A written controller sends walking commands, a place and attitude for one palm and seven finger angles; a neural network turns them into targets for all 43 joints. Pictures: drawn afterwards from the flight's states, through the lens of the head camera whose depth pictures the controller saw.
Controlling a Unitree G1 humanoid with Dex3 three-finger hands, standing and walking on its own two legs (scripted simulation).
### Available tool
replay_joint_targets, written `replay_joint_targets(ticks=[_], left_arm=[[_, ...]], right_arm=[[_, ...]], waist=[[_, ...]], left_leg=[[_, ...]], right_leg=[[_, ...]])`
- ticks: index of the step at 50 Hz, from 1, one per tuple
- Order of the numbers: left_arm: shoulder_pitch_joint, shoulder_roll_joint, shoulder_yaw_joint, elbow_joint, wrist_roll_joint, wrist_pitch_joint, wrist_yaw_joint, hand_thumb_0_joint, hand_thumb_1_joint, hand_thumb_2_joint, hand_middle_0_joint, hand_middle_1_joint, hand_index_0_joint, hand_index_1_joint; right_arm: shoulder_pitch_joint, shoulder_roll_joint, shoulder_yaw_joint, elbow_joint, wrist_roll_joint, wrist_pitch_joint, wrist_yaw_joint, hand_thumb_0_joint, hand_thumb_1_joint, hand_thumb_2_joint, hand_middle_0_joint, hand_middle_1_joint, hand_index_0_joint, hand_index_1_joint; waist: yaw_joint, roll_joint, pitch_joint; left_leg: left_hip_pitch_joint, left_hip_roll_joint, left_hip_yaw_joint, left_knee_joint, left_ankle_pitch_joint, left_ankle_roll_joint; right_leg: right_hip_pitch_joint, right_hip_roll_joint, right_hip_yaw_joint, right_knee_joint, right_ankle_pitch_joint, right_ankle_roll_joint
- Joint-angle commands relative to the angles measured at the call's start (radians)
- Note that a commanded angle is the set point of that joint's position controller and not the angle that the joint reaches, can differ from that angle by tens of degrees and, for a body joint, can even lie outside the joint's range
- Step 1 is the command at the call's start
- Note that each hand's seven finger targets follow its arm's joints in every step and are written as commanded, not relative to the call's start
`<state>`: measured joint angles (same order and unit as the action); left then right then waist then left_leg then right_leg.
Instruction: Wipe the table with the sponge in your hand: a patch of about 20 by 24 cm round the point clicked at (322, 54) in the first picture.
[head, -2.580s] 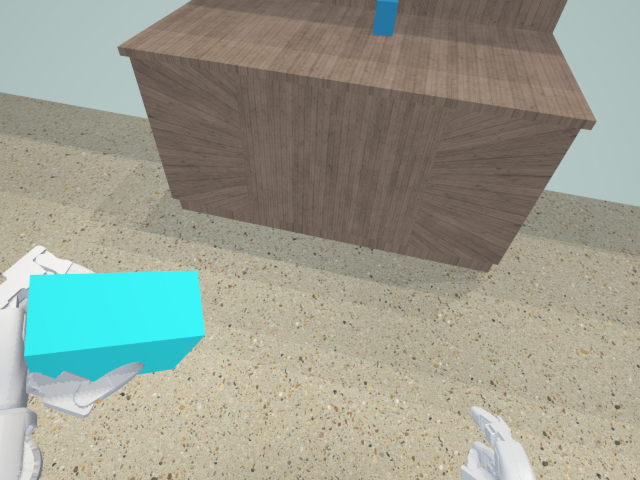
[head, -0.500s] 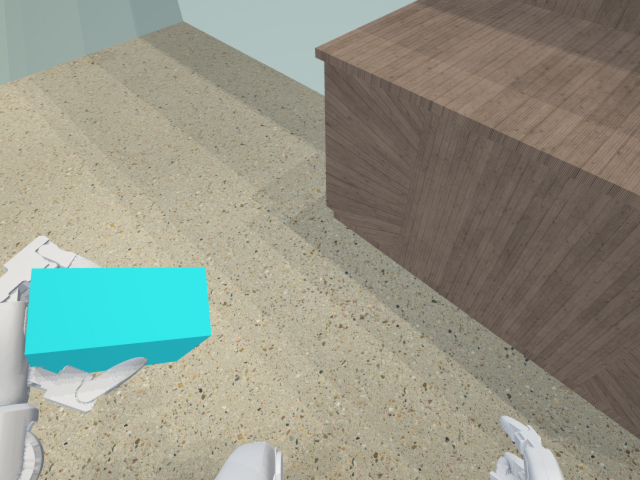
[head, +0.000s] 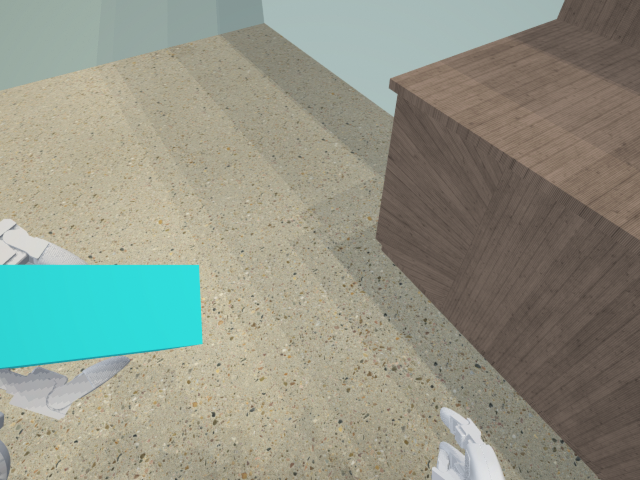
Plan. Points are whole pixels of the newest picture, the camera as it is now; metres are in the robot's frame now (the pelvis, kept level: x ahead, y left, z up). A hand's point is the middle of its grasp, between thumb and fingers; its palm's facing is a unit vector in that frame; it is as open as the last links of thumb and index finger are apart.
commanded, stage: walk to a spot facing it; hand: left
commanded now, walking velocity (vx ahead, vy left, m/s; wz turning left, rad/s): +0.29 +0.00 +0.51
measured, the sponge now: (126, 316) +0.22 +0.19 +0.18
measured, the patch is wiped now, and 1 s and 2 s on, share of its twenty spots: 0.00 0.00 0.00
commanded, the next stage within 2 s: turn to face it in 0.46 s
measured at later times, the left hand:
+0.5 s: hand (59, 251) +0.28 +0.28 +0.19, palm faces +0.56 -0.69 -0.46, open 10.5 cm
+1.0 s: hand (151, 213) +0.35 +0.22 +0.16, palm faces +0.60 -0.71 -0.37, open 10.6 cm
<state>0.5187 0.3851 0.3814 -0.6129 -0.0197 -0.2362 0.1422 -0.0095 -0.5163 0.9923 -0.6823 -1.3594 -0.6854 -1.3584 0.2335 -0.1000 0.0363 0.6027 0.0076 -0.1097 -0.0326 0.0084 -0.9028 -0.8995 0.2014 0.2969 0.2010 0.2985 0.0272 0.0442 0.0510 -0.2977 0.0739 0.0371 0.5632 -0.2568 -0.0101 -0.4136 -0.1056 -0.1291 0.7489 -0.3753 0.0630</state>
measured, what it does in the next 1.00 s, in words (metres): walks ahead: right foot, then left foot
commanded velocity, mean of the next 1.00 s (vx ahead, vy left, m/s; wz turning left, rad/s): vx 0.11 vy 0.00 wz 0.03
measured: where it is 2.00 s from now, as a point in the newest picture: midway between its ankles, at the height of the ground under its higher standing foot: outside the picture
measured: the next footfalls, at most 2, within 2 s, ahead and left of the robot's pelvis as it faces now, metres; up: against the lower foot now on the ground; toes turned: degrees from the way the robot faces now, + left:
right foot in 0.04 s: +0.10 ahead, -0.14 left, +0.00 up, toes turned -8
left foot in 0.44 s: +0.17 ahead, +0.13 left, +0.00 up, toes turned +23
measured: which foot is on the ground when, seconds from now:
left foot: down 0.00-0.06, up 0.08-0.42, down 0.44-0.88, up 0.90-1.00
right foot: up 0.00-0.02, down 0.04-0.44, up 0.46-0.84, down 0.86-1.00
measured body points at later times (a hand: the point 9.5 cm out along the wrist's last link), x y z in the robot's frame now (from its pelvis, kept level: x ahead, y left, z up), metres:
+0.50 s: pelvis +0.11 +0.00 -0.02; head +0.16 +0.03 +0.43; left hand +0.24 +0.31 +0.21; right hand +0.34 -0.22 -0.08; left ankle +0.14 +0.11 -0.73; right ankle +0.06 -0.14 -0.68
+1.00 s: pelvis +0.17 -0.06 +0.00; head +0.20 -0.08 +0.44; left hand +0.31 +0.26 +0.18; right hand +0.43 -0.21 -0.09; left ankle +0.11 +0.09 -0.66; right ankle +0.23 -0.09 -0.73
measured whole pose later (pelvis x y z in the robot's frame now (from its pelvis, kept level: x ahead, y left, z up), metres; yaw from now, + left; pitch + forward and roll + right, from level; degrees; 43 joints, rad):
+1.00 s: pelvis +0.17 -0.06 +0.00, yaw +12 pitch -1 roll +3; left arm 0.31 0.29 0.29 -0.38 -0.01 -0.13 0.14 -0.01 -0.52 1.00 -0.68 -1.37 -0.68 -1.36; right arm 0.10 -0.21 0.02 0.62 0.00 -0.08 -0.04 0.01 -0.90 -0.90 0.20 0.30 0.20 0.30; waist 0.05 0.02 0.05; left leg -0.44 0.05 0.04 1.10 -0.47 -0.07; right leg -0.34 0.02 -0.09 0.61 -0.25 -0.11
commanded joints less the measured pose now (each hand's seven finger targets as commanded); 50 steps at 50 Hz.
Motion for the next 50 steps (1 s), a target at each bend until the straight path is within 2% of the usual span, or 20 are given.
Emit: replay_joint_targets(ticks=[1,3,4,6,9,11,17,20,21,22,23,24,26,31,41,42,44,45,46,50], left_arm=[[-0.117,0.102,0.084,-0.002,-0.002,-0.008,0.021,0.000,0.100,1.300,-1.200,-1.600,-1.200,-1.600],[-0.176,0.181,0.111,0.051,0.004,0.021,0.026,0.000,0.100,1.300,-1.200,-1.600,-1.200,-1.600],[-0.219,0.187,0.109,0.056,-0.010,0.018,0.028,0.000,0.100,1.300,-1.200,-1.600,-1.200,-1.600],[-0.225,0.161,0.080,0.053,0.002,0.005,0.011,0.000,0.100,1.300,-1.200,-1.600,-1.200,-1.600],[-0.210,0.153,0.064,-0.048,0.009,-0.025,0.012,0.000,0.100,1.300,-1.200,-1.600,-1.200,-1.600],[-0.252,0.183,0.074,-0.166,0.007,-0.035,0.024,0.000,0.100,1.300,-1.200,-1.600,-1.200,-1.600],[-0.052,0.197,0.164,-0.269,-0.015,-0.016,0.069,0.000,0.100,1.300,-1.200,-1.600,-1.200,-1.600],[-0.026,0.190,0.179,-0.260,-0.029,-0.012,0.082,0.000,0.100,1.300,-1.200,-1.600,-1.200,-1.600],[0.000,0.152,0.146,-0.244,-0.034,-0.015,0.078,0.000,0.100,1.300,-1.200,-1.600,-1.200,-1.600],[-0.023,0.150,0.149,-0.286,-0.038,-0.042,0.075,0.000,0.100,1.300,-1.200,-1.600,-1.200,-1.600],[-0.026,0.187,0.167,-0.300,-0.025,-0.063,0.074,0.000,0.100,1.300,-1.200,-1.600,-1.200,-1.600],[-0.088,0.253,0.203,-0.277,-0.003,-0.065,0.058,0.000,0.100,1.300,-1.200,-1.600,-1.200,-1.600],[-0.078,0.243,0.215,-0.267,-0.021,-0.047,0.037,0.000,0.100,1.300,-1.200,-1.600,-1.200,-1.600],[0.028,0.165,0.155,-0.335,-0.036,-0.037,0.022,0.000,0.100,1.300,-1.200,-1.600,-1.200,-1.600],[-0.288,0.111,0.024,-0.019,0.000,0.016,0.016,0.000,0.100,1.300,-1.200,-1.600,-1.200,-1.600],[-0.331,0.116,0.011,-0.001,0.009,0.017,0.013,0.000,0.100,1.300,-1.200,-1.600,-1.200,-1.600],[-0.393,0.159,0.004,0.010,0.018,0.025,0.012,0.000,0.100,1.300,-1.200,-1.600,-1.200,-1.600],[-0.424,0.157,0.014,0.001,0.008,0.030,0.017,0.000,0.100,1.300,-1.200,-1.600,-1.200,-1.600],[-0.450,0.148,-0.003,-0.036,0.005,0.025,0.015,0.000,0.100,1.300,-1.200,-1.600,-1.200,-1.600],[-0.158,0.197,0.114,-0.147,-0.018,-0.024,0.022,0.000,0.100,1.300,-1.200,-1.600,-1.200,-1.600]], right_arm=[[-0.076,-0.182,-0.081,-0.111,0.007,-0.025,-0.040,0.000,-0.900,-0.900,0.200,0.300,0.200,0.300],[-0.127,-0.169,-0.074,-0.128,0.006,-0.015,-0.041,0.000,-0.900,-0.900,0.200,0.300,0.200,0.300],[-0.158,-0.192,-0.070,-0.111,-0.009,-0.020,-0.042,0.000,-0.900,-0.900,0.200,0.300,0.200,0.300],[-0.139,-0.195,-0.075,-0.096,-0.008,-0.006,-0.036,0.000,-0.900,-0.900,0.200,0.300,0.200,0.300],[-0.160,-0.195,-0.068,-0.099,-0.012,0.018,-0.030,0.000,-0.900,-0.900,0.200,0.300,0.200,0.300],[-0.172,-0.195,-0.077,-0.121,-0.012,0.015,-0.032,0.000,-0.900,-0.900,0.200,0.300,0.200,0.300],[-0.121,-0.171,-0.100,-0.210,-0.013,0.023,-0.028,0.000,-0.900,-0.900,0.200,0.300,0.200,0.300],[-0.068,-0.182,-0.114,-0.212,-0.011,0.036,-0.034,0.000,-0.900,-0.900,0.200,0.300,0.200,0.300],[-0.050,-0.205,-0.127,-0.214,-0.002,0.036,-0.039,0.000,-0.900,-0.900,0.200,0.300,0.200,0.300],[-0.075,-0.222,-0.131,-0.219,-0.007,0.034,-0.037,0.000,-0.900,-0.900,0.200,0.300,0.200,0.300],[-0.068,-0.233,-0.119,-0.222,0.000,0.015,-0.022,0.000,-0.900,-0.900,0.200,0.300,0.200,0.300],[-0.070,-0.244,-0.123,-0.213,0.004,0.005,0.002,0.000,-0.900,-0.900,0.200,0.300,0.200,0.300],[-0.089,-0.249,-0.140,-0.188,0.021,0.007,-0.002,0.000,-0.900,-0.900,0.200,0.300,0.200,0.300],[-0.090,-0.202,-0.102,-0.170,0.021,-0.011,0.015,0.000,-0.900,-0.900,0.200,0.300,0.200,0.300],[-0.100,-0.199,-0.059,-0.120,0.002,-0.046,-0.037,0.000,-0.900,-0.900,0.200,0.300,0.200,0.300],[-0.101,-0.197,-0.058,-0.116,0.000,-0.045,-0.035,0.000,-0.900,-0.900,0.200,0.300,0.200,0.300],[-0.118,-0.175,-0.051,-0.139,-0.005,-0.044,-0.031,0.000,-0.900,-0.900,0.200,0.300,0.200,0.300],[-0.124,-0.182,-0.055,-0.133,-0.007,-0.047,-0.029,0.000,-0.900,-0.900,0.200,0.300,0.200,0.300],[-0.131,-0.211,-0.077,-0.130,-0.001,-0.039,-0.016,0.000,-0.900,-0.900,0.200,0.300,0.200,0.300],[-0.158,-0.180,-0.052,-0.148,-0.010,0.013,-0.005,0.000,-0.900,-0.900,0.200,0.300,0.200,0.300]], waist=[[-0.010,-0.008,-0.129],[0.015,-0.469,-0.083],[0.007,-0.339,-0.049],[-0.013,-0.236,-0.045],[-0.017,-0.196,-0.020],[-0.024,-0.191,-0.050],[0.023,-0.226,-0.149],[-0.040,-0.136,-0.253],[-0.070,0.009,-0.301],[-0.064,0.286,-0.300],[-0.044,0.383,-0.321],[-0.058,0.207,-0.257],[-0.049,0.138,-0.242],[-0.025,0.210,-0.228],[-0.009,0.112,-0.124],[-0.013,0.046,-0.108],[-0.023,-0.322,-0.103],[-0.014,-0.330,-0.114],[-0.022,-0.329,-0.129],[-0.008,-0.081,-0.193]], left_leg=[[-0.123,0.085,-0.050,0.010,-0.258,0.097],[-0.478,-0.074,0.029,0.604,-0.369,0.018],[-0.522,-0.029,-0.063,0.744,-0.283,0.000],[-0.475,0.009,-0.063,0.787,-0.175,-0.014],[-0.426,0.032,-0.008,0.715,-0.113,-0.033],[-0.331,0.044,0.031,0.542,-0.104,-0.030],[-0.192,0.005,0.173,0.166,-0.118,-0.016],[0.049,-0.103,0.260,-0.040,0.021,-0.014],[0.255,-0.059,0.159,-0.109,0.104,0.014],[0.403,0.170,-0.202,-0.143,0.434,0.146],[0.504,0.391,-0.560,-0.130,0.840,0.291],[0.456,0.394,-0.579,-0.136,0.778,0.307],[0.355,0.315,-0.434,-0.131,0.578,0.268],[0.131,0.175,-0.094,-0.191,0.425,0.164],[0.050,0.222,0.042,-0.090,0.069,0.059],[0.019,0.193,0.055,0.018,0.006,0.036],[-0.204,-0.022,0.071,0.390,-0.353,-0.043],[-0.203,-0.025,-0.010,0.540,-0.349,-0.053],[-0.193,-0.020,-0.049,0.616,-0.302,-0.059],[-0.264,-0.019,-0.048,0.632,-0.160,-0.072]], right_leg=[[0.303,0.028,-0.019,-0.288,-0.002,-0.011],[0.418,-0.394,0.605,-0.540,-0.138,-0.196],[0.396,-0.444,0.573,-0.552,-0.034,-0.222],[0.334,-0.359,0.435,-0.500,0.041,-0.195],[0.306,-0.297,0.119,-0.470,0.289,-0.161],[0.311,-0.290,0.024,-0.450,0.379,-0.153],[0.411,-0.295,-0.037,-0.310,0.658,-0.172],[0.356,-0.236,-0.129,-0.011,0.737,-0.111],[0.223,-0.195,-0.137,0.230,0.607,-0.064],[-0.040,-0.031,-0.113,0.497,0.001,0.001],[-0.255,0.043,0.005,0.654,-0.372,0.000],[-0.337,0.007,0.102,0.679,-0.332,-0.020],[-0.332,-0.019,0.115,0.620,-0.228,0.002],[-0.125,0.010,0.033,0.340,0.031,0.006],[0.157,0.100,-0.011,-0.213,0.115,-0.004],[0.185,0.059,0.046,-0.297,0.192,-0.021],[0.242,-0.230,0.536,-0.408,0.657,-0.178],[0.214,-0.278,0.571,-0.446,0.657,-0.205],[0.193,-0.253,0.597,-0.474,0.534,-0.170],[0.324,-0.151,0.389,-0.364,0.628,-0.201]])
